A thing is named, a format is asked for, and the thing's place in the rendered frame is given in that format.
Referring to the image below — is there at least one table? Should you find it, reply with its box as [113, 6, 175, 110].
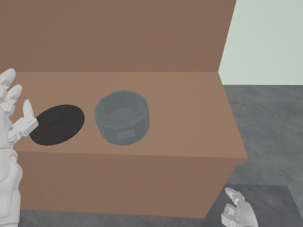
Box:
[0, 0, 248, 219]

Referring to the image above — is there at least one left robot forearm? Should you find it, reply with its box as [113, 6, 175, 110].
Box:
[0, 148, 23, 227]

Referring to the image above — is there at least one left robot hand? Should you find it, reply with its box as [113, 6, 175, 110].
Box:
[0, 68, 39, 149]

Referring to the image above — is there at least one knob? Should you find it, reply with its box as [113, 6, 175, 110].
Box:
[46, 111, 63, 127]

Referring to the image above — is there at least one lid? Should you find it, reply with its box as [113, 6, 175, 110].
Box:
[29, 104, 85, 146]

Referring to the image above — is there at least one right robot hand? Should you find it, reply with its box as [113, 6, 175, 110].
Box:
[221, 187, 258, 227]

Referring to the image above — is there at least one pot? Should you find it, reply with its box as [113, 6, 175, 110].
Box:
[94, 90, 151, 146]

